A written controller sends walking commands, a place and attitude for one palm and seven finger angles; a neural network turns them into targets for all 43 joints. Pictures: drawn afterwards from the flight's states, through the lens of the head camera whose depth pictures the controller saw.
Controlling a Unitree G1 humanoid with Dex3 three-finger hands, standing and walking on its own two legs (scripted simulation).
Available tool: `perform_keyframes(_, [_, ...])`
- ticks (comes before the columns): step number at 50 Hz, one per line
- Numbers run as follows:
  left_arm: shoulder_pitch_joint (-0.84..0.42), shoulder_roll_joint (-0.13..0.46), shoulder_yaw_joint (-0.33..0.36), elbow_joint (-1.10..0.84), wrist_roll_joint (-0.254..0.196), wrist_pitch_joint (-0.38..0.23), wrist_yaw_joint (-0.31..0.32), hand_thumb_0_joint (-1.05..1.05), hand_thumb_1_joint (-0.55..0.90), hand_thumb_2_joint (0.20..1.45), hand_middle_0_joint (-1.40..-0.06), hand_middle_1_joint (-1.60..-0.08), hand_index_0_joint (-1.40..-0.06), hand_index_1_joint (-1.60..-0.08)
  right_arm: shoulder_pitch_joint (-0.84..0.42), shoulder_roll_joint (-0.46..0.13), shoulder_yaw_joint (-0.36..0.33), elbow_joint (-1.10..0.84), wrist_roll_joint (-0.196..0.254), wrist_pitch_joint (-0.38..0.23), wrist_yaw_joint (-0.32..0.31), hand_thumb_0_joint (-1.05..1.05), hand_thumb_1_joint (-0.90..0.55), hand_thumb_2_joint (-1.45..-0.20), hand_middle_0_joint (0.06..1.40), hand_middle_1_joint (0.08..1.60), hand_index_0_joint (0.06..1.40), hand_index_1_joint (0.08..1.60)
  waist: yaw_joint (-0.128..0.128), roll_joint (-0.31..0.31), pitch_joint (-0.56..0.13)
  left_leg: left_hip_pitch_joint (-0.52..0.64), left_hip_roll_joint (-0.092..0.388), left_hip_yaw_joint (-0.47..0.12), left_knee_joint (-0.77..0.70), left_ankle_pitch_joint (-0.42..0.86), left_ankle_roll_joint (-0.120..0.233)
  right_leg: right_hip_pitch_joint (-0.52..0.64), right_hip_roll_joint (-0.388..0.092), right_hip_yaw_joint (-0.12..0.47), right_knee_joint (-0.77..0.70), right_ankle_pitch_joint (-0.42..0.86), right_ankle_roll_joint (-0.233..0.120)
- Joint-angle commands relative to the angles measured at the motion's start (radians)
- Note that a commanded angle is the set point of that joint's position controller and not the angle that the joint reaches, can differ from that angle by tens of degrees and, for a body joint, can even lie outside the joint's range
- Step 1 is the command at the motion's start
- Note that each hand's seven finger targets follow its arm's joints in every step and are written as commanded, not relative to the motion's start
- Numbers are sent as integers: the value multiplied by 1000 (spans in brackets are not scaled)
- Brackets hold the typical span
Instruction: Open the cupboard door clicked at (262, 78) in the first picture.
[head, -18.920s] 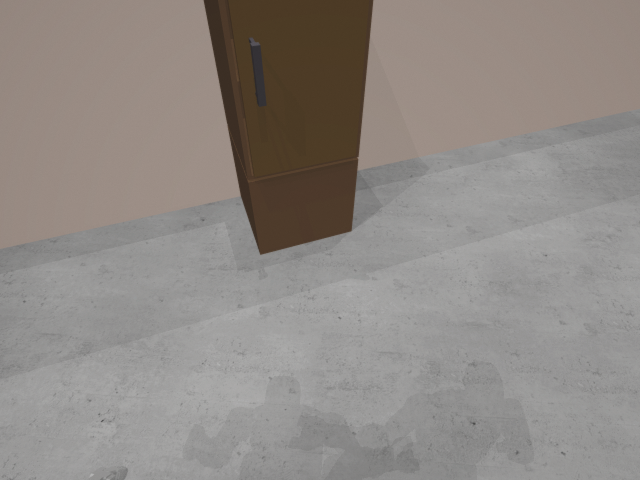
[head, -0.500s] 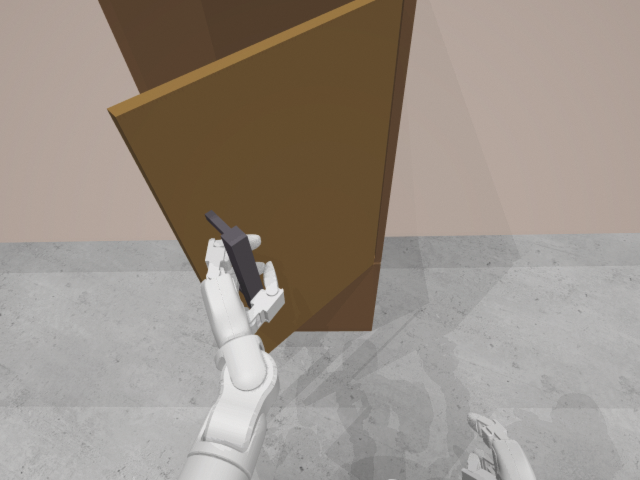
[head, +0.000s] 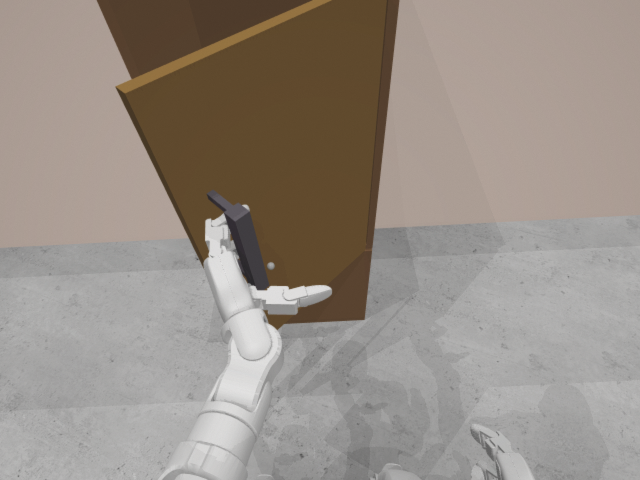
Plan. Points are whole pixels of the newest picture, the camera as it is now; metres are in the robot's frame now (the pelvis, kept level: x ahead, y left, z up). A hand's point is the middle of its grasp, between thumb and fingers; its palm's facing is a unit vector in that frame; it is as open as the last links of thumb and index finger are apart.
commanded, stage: open thumb and fingers to let go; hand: left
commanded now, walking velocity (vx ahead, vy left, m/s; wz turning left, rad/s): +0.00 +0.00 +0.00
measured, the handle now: (239, 244) +0.41 +0.12 +0.06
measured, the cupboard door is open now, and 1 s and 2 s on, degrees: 44 45 45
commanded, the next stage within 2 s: slide the hand sideways off the handle in 0.14 s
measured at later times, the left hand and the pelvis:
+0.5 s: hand (262, 286) +0.34 +0.08 +0.06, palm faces -0.06 -1.00 -0.05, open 16.4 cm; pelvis -0.01 +0.03 +0.00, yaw +0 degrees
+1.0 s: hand (233, 323) +0.29 +0.11 +0.06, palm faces +0.01 -1.00 -0.04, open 16.3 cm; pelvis +0.01 +0.02 +0.00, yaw +0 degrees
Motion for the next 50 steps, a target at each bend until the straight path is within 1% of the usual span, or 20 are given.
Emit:
perform_keyframes(1, [-319,-11,-19,-196,30,-60,21,0,-500,300,-192,-550,-192,-550,-69,-81,-25,-138,-2,-49,-6,0,-900,-900,200,300,200,300,-5,-134,-261,21,-48,27,-102,79,50,230,-3,67,-188,25,31])
perform_keyframes(6, [-400,-11,-17,-174,41,-50,43,0,-500,300,-150,-300,-150,-300,-73,-80,-19,-134,-5,-45,-10,0,-900,-900,200,300,200,300,-13,-127,-250,16,-45,18,-110,55,48,199,2,53,-176,-9,28])
perform_keyframes(12, [-432,-69,-61,-148,58,-29,60,0,-500,300,-150,-300,-150,-300,-74,-77,-17,-123,-12,-44,-5,0,-900,-900,200,300,200,300,-23,-111,-255,29,-40,12,-102,78,44,156,10,28,-143,20,21])
perform_keyframes(13, [-400,-6,-262,-168,162,-65,-133,0,-500,300,-150,-300,-150,-300,-4,-99,-22,-96,-6,-39,-11,0,-900,-900,200,300,200,300,-94,-172,-220,61,-34,11,-80,83,59,129,8,47,-137,85,19])
perform_keyframes(14, [-473,47,-212,-219,131,-106,-235,0,-500,300,-150,-300,-150,-300,2,-109,-30,-127,4,-42,-19,0,-900,-900,200,300,200,300,-82,-134,-279,69,-37,10,-71,115,66,144,0,52,-125,134,13])
perform_keyframes(16, [-470,78,-223,-275,86,-164,-385,0,-500,300,-150,-300,-150,-300,7,-104,-24,-143,19,-57,-29,0,-900,-900,200,300,200,300,-64,-67,-321,105,-41,7,-70,126,65,172,-2,57,-106,162,13])
perform_keyframes(18, [-430,55,-262,-268,-1,-168,-532,0,-500,300,-150,-300,-150,-300,5,-113,-15,-172,49,-73,-34,0,-900,-900,200,300,200,300,-67,-48,-296,140,-41,-1,-93,101,64,168,6,48,-120,137,11])
perform_keyframes(19, [-428,19,-261,-260,-68,-150,-573,0,-500,300,-150,-300,-150,-300,4,-114,-8,-186,66,-80,-36,0,-900,-900,200,300,200,300,-62,-14,-277,156,-41,-9,-112,86,59,156,13,38,-127,107,9])
perform_keyframes(20, [-427,4,-242,-232,-131,-130,-589,0,-500,300,-150,-300,-150,-300,-2,-114,-1,-184,79,-87,-40,0,-900,-900,200,300,200,300,-71,-53,-223,147,-37,-22,-128,46,55,136,19,26,-141,66,15])
perform_keyframes(21, [-405,20,-194,-208,-177,-110,-591,0,-500,300,-150,-300,-150,-300,-2,-121,2,-185,87,-92,-41,0,-900,-900,200,300,200,300,-53,-80,-200,121,-42,-23,-144,5,53,145,21,25,-154,25,20])
perform_keyframes(23, [-371,30,-147,-204,-204,-86,-564,0,-500,300,-150,-300,-150,-300,-2,-127,4,-193,88,-101,-36,0,-900,-900,200,300,200,300,-33,-113,-193,106,-46,-24,-163,-4,51,163,21,17,-159,6,24])
perform_keyframes(26, [-264,85,-79,-248,-175,-99,-515,0,-500,300,-150,-300,-150,-300,3,-130,0,-210,71,-109,-15,0,-900,-900,200,300,200,300,13,-107,-236,107,-46,-14,-162,74,47,199,18,12,-136,60,19])
perform_keyframes(28, [-203,78,-103,-302,-135,-121,-496,0,-500,300,-150,-300,-150,-300,8,-126,-5,-223,62,-107,4,0,-900,-900,200,300,200,300,13,-113,-257,110,-42,-4,-145,126,48,209,16,14,-120,110,18])
perform_keyframes(29, [-162,101,-90,-315,-118,-127,-491,0,-500,300,-150,-300,-150,-300,9,-128,-8,-231,61,-105,11,0,-900,-900,200,300,200,300,27,-96,-265,108,-41,-2,-143,148,47,219,16,16,-112,127,14])
perform_keyframes(31, [-77,124,-72,-355,-114,-137,-495,0,-500,300,-150,-300,-150,-300,3,-126,-10,-247,61,-97,21,0,-900,-900,200,300,200,300,38,-107,-252,95,-40,11,-142,151,48,241,16,24,-115,144,13])
perform_keyframes(34, [-28,155,-65,-419,-97,-134,-502,0,-500,300,-150,-300,-150,-300,-9,-126,-12,-266,63,-84,19,0,-900,-900,200,300,200,300,39,-107,-231,80,-38,12,-146,129,51,247,18,32,-119,122,13])
perform_keyframes(38, [91,159,-63,-525,-121,-118,-519,0,-500,300,-150,-300,-150,-300,-16,-117,-9,-286,69,-81,13,0,-900,-900,200,300,200,300,42,-89,-218,87,-40,22,-144,135,52,272,18,37,-131,148,18])
perform_keyframes(41, [117,171,-69,-570,-130,-106,-534,0,-500,300,-150,-300,-150,-300,-26,-116,-4,-290,74,-82,3,0,-900,-900,200,300,200,300,24,-87,-167,73,-42,18,-139,100,54,245,16,40,-141,113,24])
perform_keyframes(44, [129,182,-73,-617,-135,-105,-555,0,-500,300,-150,-300,-150,-300,-26,-116,-3,-288,73,-91,-8,0,-900,-900,200,300,200,300,14,-97,-171,73,-45,11,-123,106,58,241,15,45,-139,117,26])
perform_keyframes(50, [291,212,-39,-676,-168,-92,-620,0,-500,300,-150,-300,-150,-300,-17,-114,-4,-299,78,-110,-14,0,-900,-900,200,300,200,300,28,-72,-202,69,-52,12,-101,164,54,275,13,48,-116,204,28])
